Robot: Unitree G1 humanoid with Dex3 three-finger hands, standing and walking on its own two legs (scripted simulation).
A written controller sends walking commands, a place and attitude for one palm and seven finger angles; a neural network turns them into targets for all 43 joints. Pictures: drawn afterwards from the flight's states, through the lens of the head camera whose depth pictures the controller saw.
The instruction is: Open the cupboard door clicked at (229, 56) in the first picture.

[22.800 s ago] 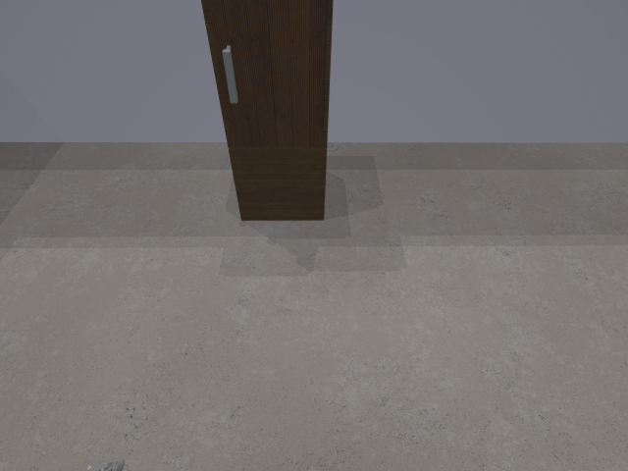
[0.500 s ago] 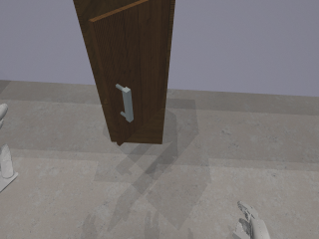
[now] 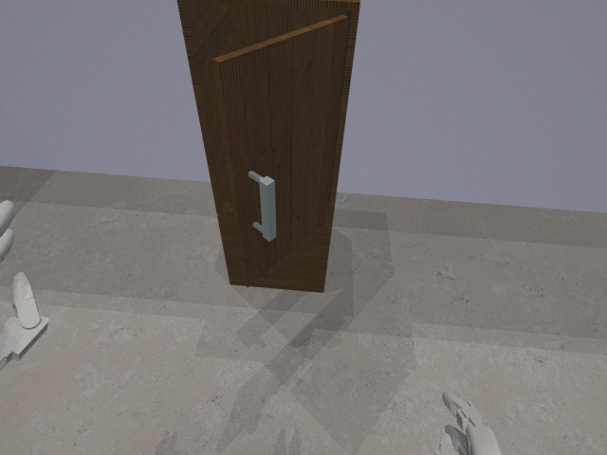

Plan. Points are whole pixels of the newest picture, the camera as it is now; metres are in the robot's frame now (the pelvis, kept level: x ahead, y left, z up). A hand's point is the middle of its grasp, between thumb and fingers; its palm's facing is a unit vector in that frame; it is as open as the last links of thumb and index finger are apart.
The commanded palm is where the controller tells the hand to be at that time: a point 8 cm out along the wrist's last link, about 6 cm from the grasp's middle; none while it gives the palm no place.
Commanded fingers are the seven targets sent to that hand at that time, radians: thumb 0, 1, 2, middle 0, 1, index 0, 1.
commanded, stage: let the arm hang, fingers relaxed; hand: left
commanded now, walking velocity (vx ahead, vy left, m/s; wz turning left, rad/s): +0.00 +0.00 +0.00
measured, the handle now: (261, 206) +0.62 +0.13 -0.06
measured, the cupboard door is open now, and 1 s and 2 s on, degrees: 54 54 54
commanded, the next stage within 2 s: look to check the result in 1.20 s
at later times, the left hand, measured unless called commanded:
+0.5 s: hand out of the picture -0.01 +0.18 -0.17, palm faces +0.07 -0.98 -0.20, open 7.0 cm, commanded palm none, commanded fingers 0.00 0.90 0.90 -0.20 -0.30 -0.20 -0.30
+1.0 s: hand out of the picture +0.00 +0.18 -0.16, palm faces +0.08 -0.97 -0.21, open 7.4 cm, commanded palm none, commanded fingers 0.00 0.90 0.90 -0.20 -0.30 -0.20 -0.30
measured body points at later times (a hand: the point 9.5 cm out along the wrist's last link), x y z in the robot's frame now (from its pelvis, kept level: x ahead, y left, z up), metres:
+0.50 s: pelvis -0.01 +0.00 +0.01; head +0.02 +0.01 +0.45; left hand -0.02 +0.24 -0.15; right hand +0.02 -0.25 -0.14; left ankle +0.01 +0.12 -0.73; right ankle +0.01 -0.11 -0.73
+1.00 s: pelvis -0.02 +0.00 +0.01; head -0.01 -0.01 +0.46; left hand +0.00 +0.23 -0.15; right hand -0.01 -0.22 -0.16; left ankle +0.01 +0.12 -0.73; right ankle +0.01 -0.11 -0.73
